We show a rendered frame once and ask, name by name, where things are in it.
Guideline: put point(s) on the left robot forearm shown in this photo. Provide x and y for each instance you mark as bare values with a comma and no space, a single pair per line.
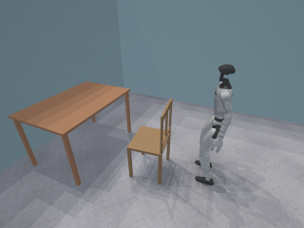
223,128

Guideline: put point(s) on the left robot upper arm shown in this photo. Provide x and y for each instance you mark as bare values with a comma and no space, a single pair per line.
226,102

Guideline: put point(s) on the robot torso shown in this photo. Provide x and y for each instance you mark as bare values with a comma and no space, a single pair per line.
218,106

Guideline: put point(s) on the left robot hand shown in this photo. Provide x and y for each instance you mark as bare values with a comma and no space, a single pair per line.
217,142

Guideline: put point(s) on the table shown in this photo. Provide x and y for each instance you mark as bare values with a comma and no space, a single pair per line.
62,113

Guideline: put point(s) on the chair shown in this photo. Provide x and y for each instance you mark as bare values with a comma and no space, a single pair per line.
152,141

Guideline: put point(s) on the robot head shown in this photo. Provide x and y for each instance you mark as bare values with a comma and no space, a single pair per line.
225,70

